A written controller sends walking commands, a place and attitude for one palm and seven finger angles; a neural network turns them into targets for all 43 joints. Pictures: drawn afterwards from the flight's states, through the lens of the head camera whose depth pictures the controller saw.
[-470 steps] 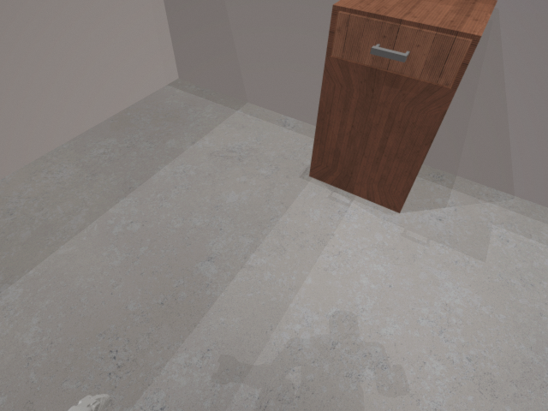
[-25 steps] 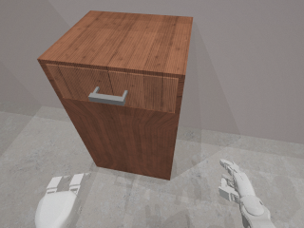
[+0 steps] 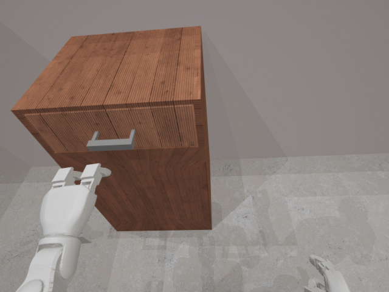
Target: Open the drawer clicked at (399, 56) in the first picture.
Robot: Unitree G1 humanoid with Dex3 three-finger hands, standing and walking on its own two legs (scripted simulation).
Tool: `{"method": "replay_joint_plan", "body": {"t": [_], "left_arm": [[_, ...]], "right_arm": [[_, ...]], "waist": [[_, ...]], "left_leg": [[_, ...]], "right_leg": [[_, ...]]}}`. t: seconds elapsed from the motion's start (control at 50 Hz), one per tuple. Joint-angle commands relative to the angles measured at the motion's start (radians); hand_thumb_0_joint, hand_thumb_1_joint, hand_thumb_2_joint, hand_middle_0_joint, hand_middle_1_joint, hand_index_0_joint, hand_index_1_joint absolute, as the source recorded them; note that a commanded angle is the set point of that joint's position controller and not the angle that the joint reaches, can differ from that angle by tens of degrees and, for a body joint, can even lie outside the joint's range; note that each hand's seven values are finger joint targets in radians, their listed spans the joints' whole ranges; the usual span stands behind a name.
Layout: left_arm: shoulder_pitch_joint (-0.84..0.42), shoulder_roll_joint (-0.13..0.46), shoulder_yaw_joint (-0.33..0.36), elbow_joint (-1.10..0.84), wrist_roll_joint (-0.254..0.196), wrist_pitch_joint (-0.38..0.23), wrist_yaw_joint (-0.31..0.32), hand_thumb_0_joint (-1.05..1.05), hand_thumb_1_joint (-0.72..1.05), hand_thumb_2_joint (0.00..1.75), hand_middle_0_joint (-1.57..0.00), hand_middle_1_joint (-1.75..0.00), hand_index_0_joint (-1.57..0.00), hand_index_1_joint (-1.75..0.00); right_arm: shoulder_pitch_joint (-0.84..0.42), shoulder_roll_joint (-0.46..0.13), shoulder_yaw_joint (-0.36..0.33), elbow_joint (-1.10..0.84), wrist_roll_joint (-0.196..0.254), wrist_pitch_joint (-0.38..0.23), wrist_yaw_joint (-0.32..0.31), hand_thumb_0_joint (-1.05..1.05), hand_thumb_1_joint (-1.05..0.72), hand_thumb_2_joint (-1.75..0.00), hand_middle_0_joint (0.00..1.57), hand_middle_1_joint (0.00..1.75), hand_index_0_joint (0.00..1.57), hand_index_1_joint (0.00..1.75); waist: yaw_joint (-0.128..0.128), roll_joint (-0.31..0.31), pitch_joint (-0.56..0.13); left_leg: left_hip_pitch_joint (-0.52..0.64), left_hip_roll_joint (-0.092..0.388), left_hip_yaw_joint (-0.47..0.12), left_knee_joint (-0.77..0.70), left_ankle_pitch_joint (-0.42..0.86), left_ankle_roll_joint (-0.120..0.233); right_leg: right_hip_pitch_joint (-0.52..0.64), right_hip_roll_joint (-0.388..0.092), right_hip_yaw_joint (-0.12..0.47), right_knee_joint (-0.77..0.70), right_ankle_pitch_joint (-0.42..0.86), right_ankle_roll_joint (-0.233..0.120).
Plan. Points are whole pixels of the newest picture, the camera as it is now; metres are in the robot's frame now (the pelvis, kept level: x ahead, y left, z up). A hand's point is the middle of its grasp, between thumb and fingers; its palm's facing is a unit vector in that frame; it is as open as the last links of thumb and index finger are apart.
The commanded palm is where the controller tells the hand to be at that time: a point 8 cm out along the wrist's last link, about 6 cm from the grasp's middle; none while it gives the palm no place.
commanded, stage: raise the hand with hooked fingers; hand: left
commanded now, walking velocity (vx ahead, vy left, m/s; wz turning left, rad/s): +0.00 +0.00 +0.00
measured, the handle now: (112, 139) +0.50 +0.29 +0.00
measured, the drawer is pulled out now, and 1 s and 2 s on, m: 0.00 0.00 0.00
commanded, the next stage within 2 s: move the hooked fingers above the handle in 0.84 s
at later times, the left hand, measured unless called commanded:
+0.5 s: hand (51, 167) +0.31 +0.31 +0.13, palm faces +0.08 -0.06 -0.99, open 13.9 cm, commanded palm +0.27 +0.30 +0.17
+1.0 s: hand (57, 174) +0.30 +0.30 +0.12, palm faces +0.05 -0.09 -1.00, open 13.9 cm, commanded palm +0.28 +0.30 +0.17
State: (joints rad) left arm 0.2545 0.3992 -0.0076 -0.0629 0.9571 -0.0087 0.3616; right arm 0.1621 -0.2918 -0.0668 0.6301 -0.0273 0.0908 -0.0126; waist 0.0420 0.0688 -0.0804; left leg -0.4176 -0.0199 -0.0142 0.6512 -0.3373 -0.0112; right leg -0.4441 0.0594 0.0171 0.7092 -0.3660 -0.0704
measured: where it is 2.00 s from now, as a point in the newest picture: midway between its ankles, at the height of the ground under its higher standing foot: outside the picture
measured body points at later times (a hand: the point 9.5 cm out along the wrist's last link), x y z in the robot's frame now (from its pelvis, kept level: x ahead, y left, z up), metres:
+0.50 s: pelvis +0.00 +0.05 +0.02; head +0.00 +0.02 +0.47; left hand +0.30 +0.31 +0.18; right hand +0.21 -0.14 -0.08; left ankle +0.00 +0.14 -0.72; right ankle -0.01 -0.07 -0.72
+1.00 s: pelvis +0.00 +0.05 +0.02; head +0.02 +0.01 +0.47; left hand +0.29 +0.30 +0.17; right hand +0.19 -0.17 -0.10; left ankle +0.00 +0.14 -0.72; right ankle -0.01 -0.07 -0.72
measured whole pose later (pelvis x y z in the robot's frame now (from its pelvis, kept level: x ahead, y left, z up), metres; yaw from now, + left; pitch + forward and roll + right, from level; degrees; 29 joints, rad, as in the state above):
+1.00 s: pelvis +0.00 +0.05 +0.02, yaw +2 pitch +2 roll +0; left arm -0.10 0.49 -0.06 0.03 0.90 0.09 0.03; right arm 0.14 -0.25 0.00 0.62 0.01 0.14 0.00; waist 0.07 0.08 -0.02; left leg -0.26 -0.07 -0.03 0.46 -0.24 0.05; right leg -0.25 0.01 0.01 0.47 -0.26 -0.01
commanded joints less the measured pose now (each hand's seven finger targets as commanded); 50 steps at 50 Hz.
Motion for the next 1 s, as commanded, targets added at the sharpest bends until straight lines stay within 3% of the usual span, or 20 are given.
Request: {"method": "replay_joint_plan", "body": {"t": [0.0, 0.1, 0.18, 0.24, 0.28, 0.36, 0.42, 0.5, 0.56, 0.68, 0.76, 0.86, 0.94, 0.98], "left_arm": [[-0.19, 0.142, 0.038, -0.12, -0.013, 0.104, -0.022, 0.0, -0.36, 0.36, -0.29, -1.11, -0.29, -1.11], [-0.343, 0.192, 0.017, -0.175, 0.001, 0.144, -0.12, 0.0, -0.48, 0.31, -0.3, -1.18, -0.3, -1.18], [-0.468, 0.259, 0.07, -0.167, 0.019, 0.121, -0.147, 0.0, -0.5, 0.3, -0.3, -1.2, -0.3, -1.2], [-0.56, 0.247, 0.056, -0.106, 0.02, 0.123, -0.163, 0.0, -0.5, 0.3, -0.3, -1.2, -0.3, -1.2], [-0.612, 0.265, 0.063, -0.092, 0.011, 0.133, -0.182, 0.0, -0.5, 0.3, -0.3, -1.2, -0.3, -1.2], [-0.691, 0.25, 0.016, -0.063, -0.008, 0.151, -0.252, 0.0, -0.5, 0.3, -0.3, -1.2, -0.3, -1.2], [-0.731, 0.258, 0.003, -0.025, -0.024, 0.146, -0.315, 0.0, -0.5, 0.3, -0.3, -1.2, -0.3, -1.2], [-0.633, 0.234, -0.005, -0.024, -0.033, 0.109, -0.375, 0.0, -0.5, 0.3, -0.3, -1.2, -0.3, -1.2], [-0.619, 0.285, 0.053, -0.115, -0.033, 0.054, -0.372, 0.0, -0.5, 0.3, -0.3, -1.2, -0.3, -1.2], [-0.65, 0.357, 0.159, -0.201, -0.036, -0.017, -0.272, 0.0, -0.5, 0.3, -0.3, -1.2, -0.3, -1.2], [-0.63, 0.312, 0.13, -0.145, -0.046, 0.006, -0.227, 0.0, -0.5, 0.3, -0.3, -1.2, -0.3, -1.2], [-0.59, 0.247, 0.037, -0.102, -0.056, 0.074, -0.26, 0.0, -0.5, 0.3, -0.3, -1.2, -0.3, -1.2], [-0.616, 0.258, 0.021, -0.115, -0.052, 0.079, -0.302, 0.0, -0.5, 0.3, -0.3, -1.2, -0.3, -1.2], [-0.652, 0.316, 0.073, -0.098, -0.042, 0.061, -0.302, 0.0, -0.5, 0.3, -0.3, -1.2, -0.3, -1.2]], "right_arm": [[-0.21, -0.048, 0.002, -0.196, 0.038, -0.051, -0.003, 0.0, -0.9, -0.9, 0.2, 0.3, 0.2, 0.3], [-0.219, -0.045, 0.019, -0.207, 0.039, -0.041, -0.019, 0.0, -0.9, -0.9, 0.2, 0.3, 0.2, 0.3], [-0.211, -0.039, 0.036, -0.197, 0.037, -0.031, -0.028, 0.0, -0.9, -0.9, 0.2, 0.3, 0.2, 0.3], [-0.207, -0.033, 0.045, -0.186, 0.044, -0.028, -0.028, 0.0, -0.9, -0.9, 0.2, 0.3, 0.2, 0.3], [-0.202, -0.038, 0.045, -0.18, 0.048, -0.023, -0.028, 0.0, -0.9, -0.9, 0.2, 0.3, 0.2, 0.3], [-0.195, -0.043, 0.05, -0.177, 0.049, -0.016, -0.028, 0.0, -0.9, -0.9, 0.2, 0.3, 0.2, 0.3], [-0.18, -0.051, 0.055, -0.172, 0.051, -0.009, -0.026, 0.0, -0.9, -0.9, 0.2, 0.3, 0.2, 0.3], [-0.154, -0.056, 0.052, -0.186, 0.045, -0.006, -0.007, 0.0, -0.9, -0.9, 0.2, 0.3, 0.2, 0.3], [-0.141, -0.061, 0.044, -0.194, 0.035, -0.006, 0.003, 0.0, -0.9, -0.9, 0.2, 0.3, 0.2, 0.3], [-0.127, -0.06, 0.032, -0.178, 0.031, -0.02, 0.01, 0.0, -0.9, -0.9, 0.2, 0.3, 0.2, 0.3], [-0.111, -0.062, 0.018, -0.156, 0.04, -0.021, 0.013, 0.0, -0.9, -0.9, 0.2, 0.3, 0.2, 0.3], [-0.124, -0.073, 0.018, -0.162, 0.049, -0.007, 0.014, 0.0, -0.9, -0.9, 0.2, 0.3, 0.2, 0.3], [-0.14, -0.075, 0.028, -0.174, 0.046, 0.001, 0.005, 0.0, -0.9, -0.9, 0.2, 0.3, 0.2, 0.3], [-0.144, -0.076, 0.033, -0.169, 0.043, 0.0, -0.005, 0.0, -0.9, -0.9, 0.2, 0.3, 0.2, 0.3]], "waist": [[0.03, -0.136, -0.157], [0.036, -0.087, -0.152], [0.042, -0.03, -0.133], [0.034, -0.011, -0.086], [0.032, 0.0, -0.118], [0.018, -0.014, -0.137], [0.007, -0.039, -0.118], [0.024, -0.027, -0.133], [0.039, -0.016, -0.183], [0.057, 0.053, -0.208], [0.048, 0.023, -0.219], [0.024, -0.031, -0.197], [0.015, -0.064, -0.184], [0.019, -0.063, -0.159]], "left_leg": [[0.015, -0.049, 0.039, -0.09, 0.165, 0.055], [0.132, -0.034, 0.032, -0.146, 0.204, 0.063], [0.187, -0.026, 0.018, -0.186, 0.226, 0.056], [0.203, -0.019, 0.004, -0.215, 0.232, 0.047], [0.223, -0.018, -0.002, -0.226, 0.268, 0.04], [0.267, -0.01, -0.012, -0.241, 0.311, 0.037], [0.273, -0.002, -0.027, -0.252, 0.328, 0.036], [0.291, 0.009, -0.038, -0.25, 0.412, 0.029], [0.314, 0.015, -0.053, -0.245, 0.494, 0.023], [0.327, 0.016, -0.079, -0.239, 0.556, -0.002], [0.321, 0.008, -0.057, -0.229, 0.525, 0.001], [0.296, -0.001, -0.035, -0.236, 0.449, 0.016], [0.268, -0.011, -0.023, -0.237, 0.388, 0.038], [0.25, -0.014, -0.021, -0.236, 0.364, 0.045]], "right_leg": [[0.232, -0.086, 0.124, -0.191, 0.289, 0.061], [0.233, -0.07, 0.054, -0.213, 0.223, 0.051], [0.235, -0.051, 0.024, -0.232, 0.21, 0.036], [0.22, -0.041, 0.0, -0.245, 0.196, 0.027], [0.255, -0.037, -0.003, -0.249, 0.217, 0.023], [0.267, -0.037, -0.017, -0.265, 0.251, 0.025], [0.265, -0.036, -0.029, -0.276, 0.251, 0.024], [0.274, -0.037, -0.042, -0.275, 0.27, 0.02], [0.288, -0.034, -0.04, -0.271, 0.298, 0.021], [0.269, -0.024, -0.041, -0.266, 0.295, 0.014], [0.254, -0.028, -0.042, -0.264, 0.305, 0.019], [0.265, -0.032, -0.039, -0.278, 0.303, 0.026], [0.284, -0.036, -0.033, -0.283, 0.298, 0.03], [0.281, -0.032, -0.026, -0.289, 0.291, 0.028]]}}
